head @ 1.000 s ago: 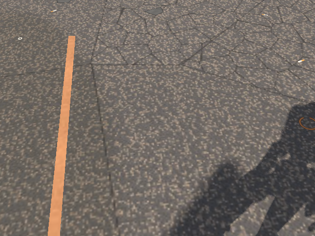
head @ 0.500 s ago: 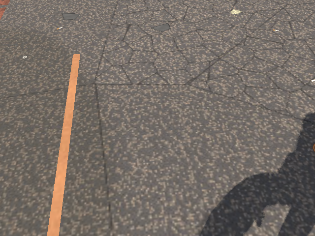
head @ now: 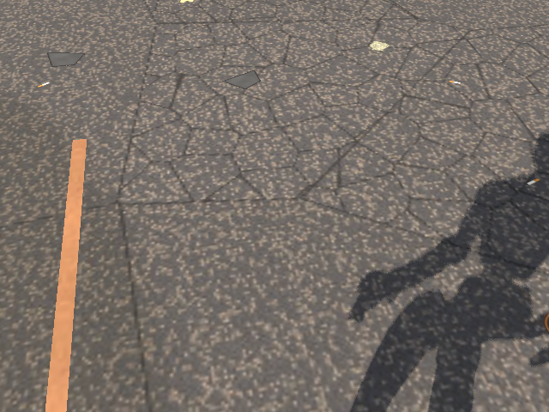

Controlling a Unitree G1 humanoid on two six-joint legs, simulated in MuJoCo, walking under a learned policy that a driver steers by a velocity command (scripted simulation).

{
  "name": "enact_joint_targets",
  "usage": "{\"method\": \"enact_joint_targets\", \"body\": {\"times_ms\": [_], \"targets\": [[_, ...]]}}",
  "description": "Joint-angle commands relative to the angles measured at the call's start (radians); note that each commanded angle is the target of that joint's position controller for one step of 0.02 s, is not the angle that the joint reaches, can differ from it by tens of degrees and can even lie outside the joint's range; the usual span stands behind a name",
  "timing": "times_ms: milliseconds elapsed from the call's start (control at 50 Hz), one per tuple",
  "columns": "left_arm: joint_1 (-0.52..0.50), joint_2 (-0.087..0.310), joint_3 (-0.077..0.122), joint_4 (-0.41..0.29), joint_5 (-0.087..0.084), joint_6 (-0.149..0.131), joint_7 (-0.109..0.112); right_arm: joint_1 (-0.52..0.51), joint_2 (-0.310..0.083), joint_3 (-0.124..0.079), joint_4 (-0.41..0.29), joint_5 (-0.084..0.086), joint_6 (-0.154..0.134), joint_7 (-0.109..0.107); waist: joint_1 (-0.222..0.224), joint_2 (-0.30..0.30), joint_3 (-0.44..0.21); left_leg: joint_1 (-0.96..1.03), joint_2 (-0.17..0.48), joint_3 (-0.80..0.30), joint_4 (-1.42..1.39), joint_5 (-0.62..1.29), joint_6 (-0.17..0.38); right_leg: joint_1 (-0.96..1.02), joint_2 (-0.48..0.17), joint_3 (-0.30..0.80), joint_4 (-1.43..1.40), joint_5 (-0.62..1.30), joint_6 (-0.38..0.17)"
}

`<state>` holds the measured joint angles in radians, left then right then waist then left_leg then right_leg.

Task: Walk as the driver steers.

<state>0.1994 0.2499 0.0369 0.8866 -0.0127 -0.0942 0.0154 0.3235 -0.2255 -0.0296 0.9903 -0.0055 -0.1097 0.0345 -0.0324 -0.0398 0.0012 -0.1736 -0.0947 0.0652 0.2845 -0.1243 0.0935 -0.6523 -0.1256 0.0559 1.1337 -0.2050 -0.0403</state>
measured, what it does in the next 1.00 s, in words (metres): walks ahead: right foot, then left foot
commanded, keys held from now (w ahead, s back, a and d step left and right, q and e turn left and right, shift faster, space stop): w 1.00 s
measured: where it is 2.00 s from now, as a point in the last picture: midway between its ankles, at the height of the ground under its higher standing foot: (283, 231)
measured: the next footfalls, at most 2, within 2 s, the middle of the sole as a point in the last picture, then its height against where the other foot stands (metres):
right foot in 0.30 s outside the picture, level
left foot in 0.86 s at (248, 362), level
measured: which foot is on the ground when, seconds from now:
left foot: down 0.00-0.32, up 0.34-0.84, down 0.86-1.00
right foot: up 0.00-0.28, down 0.30-0.88, up 0.90-1.00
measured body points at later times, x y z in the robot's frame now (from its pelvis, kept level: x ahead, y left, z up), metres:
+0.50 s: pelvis +0.27 -0.08 +0.00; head +0.29 -0.10 +0.45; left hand +0.33 +0.18 -0.12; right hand +0.36 -0.35 -0.14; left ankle +0.28 +0.08 -0.66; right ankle +0.29 -0.16 -0.74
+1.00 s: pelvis +0.55 -0.01 -0.01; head +0.58 +0.00 +0.44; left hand +0.58 +0.25 -0.15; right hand +0.67 -0.27 -0.13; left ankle +0.61 +0.07 -0.74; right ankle +0.46 -0.16 -0.65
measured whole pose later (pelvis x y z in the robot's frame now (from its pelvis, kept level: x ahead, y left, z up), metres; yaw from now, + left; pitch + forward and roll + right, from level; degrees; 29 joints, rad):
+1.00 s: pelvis +0.55 -0.01 -0.01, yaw +1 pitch +2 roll +0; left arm 0.30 0.26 0.05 0.96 -0.02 -0.10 0.00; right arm 0.17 -0.24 -0.05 0.90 0.00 -0.10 0.03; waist 0.00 -0.03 0.02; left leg -0.35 -0.03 0.06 0.47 -0.15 0.07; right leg -0.42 -0.05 0.03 1.19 -0.36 -0.05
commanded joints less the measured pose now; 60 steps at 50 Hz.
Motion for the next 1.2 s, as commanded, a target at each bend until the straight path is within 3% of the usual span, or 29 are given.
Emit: {"method": "enact_joint_targets", "body": {"times_ms": [20,100,200,240,280,300,320,340,360,380,400,440,500,640,720,780,820,840,860,880,900,920,940,960,980,1020,1060,1120,1200], "targets": [[0.033,0.043,0.012,-0.042,0.012,0.005,0.007,-0.040,-0.133,-0.022,-0.056,0.002,-0.017,-0.020,0.047,0.074,0.054,-0.097,0.284,-0.215,-0.203,0.067,0.172,-0.027,-0.043,0.003,-0.145,0.155,0.027],[-0.126,0.029,0.006,-0.083,0.004,-0.006,-0.005,0.039,-0.160,-0.026,-0.039,0.017,-0.004,-0.034,-0.011,0.078,0.054,-0.014,0.266,-0.164,-0.185,0.083,0.126,0.003,0.002,-0.035,-0.427,0.305,0.036],[-0.251,0.042,0.002,-0.132,-0.010,-0.015,-0.035,0.114,-0.169,-0.031,-0.005,0.026,0.017,-0.036,-0.050,0.094,0.081,0.144,0.326,-0.180,-0.115,0.058,0.112,0.001,0.032,-0.044,-0.576,0.224,0.018],[-0.232,0.063,0.009,-0.139,-0.010,-0.024,-0.046,0.106,-0.181,-0.037,-0.003,0.027,0.027,-0.038,-0.025,0.107,0.069,0.189,0.351,-0.194,-0.061,0.104,0.097,0.052,0.047,-0.051,-0.618,0.144,-0.011],[-0.068,0.112,0.037,-0.096,-0.007,-0.031,-0.045,0.066,-0.182,-0.036,-0.013,0.023,0.038,-0.039,0.072,0.113,-0.021,0.176,0.306,-0.150,0.129,0.374,0.063,0.288,0.103,-0.097,-0.661,0.106,-0.050],[0.130,0.177,0.065,-0.042,-0.003,-0.033,-0.038,0.055,-0.146,-0.021,-0.029,0.010,0.038,-0.039,0.149,0.075,-0.153,0.057,0.245,-0.096,0.377,0.389,0.030,0.566,0.050,-0.036,-0.638,0.131,-0.098],[0.283,0.287,0.093,-0.014,0.014,-0.026,-0.034,0.143,-0.045,0.011,-0.049,0.005,0.020,-0.032,0.150,-0.141,-0.313,-0.352,0.096,-0.008,0.789,0.071,-0.049,0.986,-0.205,0.363,-0.665,0.039,-0.240],[0.313,0.237,0.078,-0.004,0.011,-0.022,-0.038,0.156,-0.043,0.015,-0.038,0.017,-0.007,-0.027,0.149,-0.231,-0.385,-0.533,0.038,-0.138,0.980,-0.420,-0.051,1.064,-0.286,0.677,-0.821,-0.054,-0.290],[0.234,0.170,0.055,-0.016,0.006,-0.024,-0.039,0.077,-0.148,-0.012,-0.058,0.044,-0.023,-0.022,0.135,-0.156,-0.254,-0.621,0.104,-0.187,1.062,-0.374,-0.027,0.953,-0.257,0.570,-0.836,-0.082,-0.240],[0.133,0.132,0.041,-0.042,0.005,-0.022,-0.039,0.004,-0.163,-0.016,-0.082,0.050,-0.026,-0.024,0.105,-0.091,-0.158,-0.615,0.162,-0.155,1.040,-0.279,-0.015,0.804,-0.221,0.418,-0.853,-0.015,-0.207],[0.059,0.101,0.031,-0.053,0.009,-0.022,-0.045,-0.034,-0.151,-0.020,-0.087,0.036,-0.021,-0.030,0.075,-0.022,-0.087,-0.574,0.198,-0.137,0.977,-0.200,-0.019,0.664,-0.174,0.313,-0.894,0.062,-0.191],[0.018,0.065,0.021,-0.047,0.018,-0.026,-0.054,-0.007,-0.113,-0.025,-0.080,0.022,0.008,-0.036,0.021,-0.046,-0.042,-0.462,0.239,-0.137,0.883,-0.119,-0.029,0.518,-0.109,0.191,-0.958,0.135,-0.169],[0.073,0.097,0.030,-0.010,0.018,-0.032,-0.046,-0.020,-0.090,-0.028,-0.087,0.017,0.031,-0.041,0.006,-0.027,-0.007,-0.487,0.241,-0.120,0.807,-0.041,-0.053,0.486,-0.088,0.103,-0.995,0.278,-0.188],[0.182,0.126,0.034,0.039,0.007,-0.014,-0.014,-0.282,-0.065,-0.023,-0.167,0.015,0.022,-0.029,0.073,-0.019,0.050,-0.531,0.208,-0.083,0.409,0.235,-0.073,0.554,-0.065,0.010,-1.029,0.266,-0.156],[0.248,0.133,0.038,0.079,-0.001,-0.001,-0.010,-0.390,-0.067,-0.017,-0.205,0.024,0.015,-0.011,0.105,-0.019,0.091,-0.551,0.188,-0.075,0.297,0.208,-0.059,0.668,-0.105,0.011,-1.000,0.246,-0.154],[0.248,0.145,0.047,0.092,-0.005,0.013,-0.002,-0.414,-0.081,-0.019,-0.229,0.027,0.003,0.008,0.089,-0.026,0.092,-0.530,0.176,-0.072,0.247,0.115,-0.027,0.747,-0.144,0.018,-0.939,0.315,-0.139],[0.215,0.161,0.053,0.087,-0.005,0.021,0.000,-0.335,-0.114,-0.034,-0.213,0.026,-0.002,0.011,0.037,-0.051,0.037,-0.373,0.131,-0.034,0.228,0.052,0.000,0.753,-0.138,0.004,-0.845,0.534,-0.119],[0.193,0.157,0.051,0.082,-0.002,0.027,0.000,-0.214,-0.145,-0.054,-0.177,0.024,-0.003,0.007,-0.029,-0.051,-0.035,-0.201,0.093,-0.002,0.213,0.053,0.022,0.726,-0.100,-0.028,-0.706,0.688,-0.099],[0.184,0.132,0.039,0.069,0.006,0.029,-0.001,-0.028,-0.201,-0.080,-0.122,0.021,-0.002,-0.001,-0.103,-0.023,-0.153,0.079,0.128,-0.045,0.238,0.082,0.060,0.595,-0.044,-0.067,-0.479,0.650,-0.066],[0.276,0.042,0.011,0.049,0.017,0.016,-0.009,0.127,-0.302,-0.104,-0.096,-0.002,0.003,-0.010,-0.094,0.179,-0.322,0.490,0.391,-0.434,0.228,0.021,0.193,0.222,0.087,-0.110,-0.076,0.255,-0.002],[0.308,0.001,-0.005,0.065,0.004,-0.012,-0.018,0.145,-0.269,-0.091,-0.086,0.009,0.008,-0.007,-0.079,0.322,-0.424,0.612,0.507,-0.808,0.045,-0.099,0.280,0.004,0.195,0.006,0.155,-0.352,0.018],[0.224,0.104,0.022,0.048,-0.023,-0.032,-0.022,0.074,-0.204,-0.070,-0.094,0.019,0.006,-0.006,-0.081,0.240,-0.292,0.507,0.469,-0.717,0.019,-0.162,0.223,-0.099,0.127,0.073,0.243,-0.330,-0.006],[0.135,0.129,0.027,0.019,-0.035,-0.041,-0.021,-0.015,-0.163,-0.058,-0.117,0.018,0.005,-0.009,-0.058,0.175,-0.176,0.353,0.434,-0.561,0.004,-0.121,0.181,-0.115,0.071,0.040,0.223,-0.241,-0.021],[0.091,0.122,0.031,0.012,-0.025,-0.038,-0.013,-0.092,-0.133,-0.048,-0.128,0.011,0.003,-0.005,-0.022,0.093,-0.093,0.187,0.392,-0.447,-0.033,-0.037,0.157,-0.071,0.024,0.016,0.154,-0.153,-0.019],[0.092,0.114,0.040,0.013,-0.010,-0.025,-0.005,-0.130,-0.102,-0.038,-0.131,0.002,-0.002,-0.002,0.014,0.096,-0.058,0.083,0.352,-0.371,-0.066,0.015,0.136,-0.009,-0.009,0.019,0.087,-0.101,-0.020],[0.137,0.064,0.038,0.024,-0.005,0.003,-0.002,-0.126,-0.095,-0.036,-0.114,-0.003,-0.006,0.002,0.049,0.120,-0.038,-0.014,0.320,-0.298,-0.121,0.055,0.139,0.071,-0.026,0.014,0.030,-0.058,-0.013],[0.112,0.058,0.040,0.012,-0.001,0.017,0.001,-0.092,-0.126,-0.043,-0.093,-0.001,-0.010,-0.006,0.057,0.106,-0.007,-0.037,0.315,-0.248,-0.154,0.115,0.153,0.037,-0.033,0.005,-0.033,-0.002,0.003],[-0.004,0.064,0.045,-0.027,0.009,0.017,0.002,-0.038,-0.148,-0.047,-0.071,0.002,-0.003,-0.026,0.032,0.085,0.023,0.012,0.311,-0.207,-0.171,0.171,0.145,-0.064,-0.036,0.000,-0.194,0.146,0.028],[-0.139,0.038,0.035,-0.064,0.004,0.008,-0.012,0.020,-0.155,-0.045,-0.050,0.011,0.006,-0.038,-0.008,0.094,0.046,0.047,0.278,-0.139,-0.178,0.162,0.108,-0.037,-0.001,-0.034,-0.427,0.313,0.030]]}}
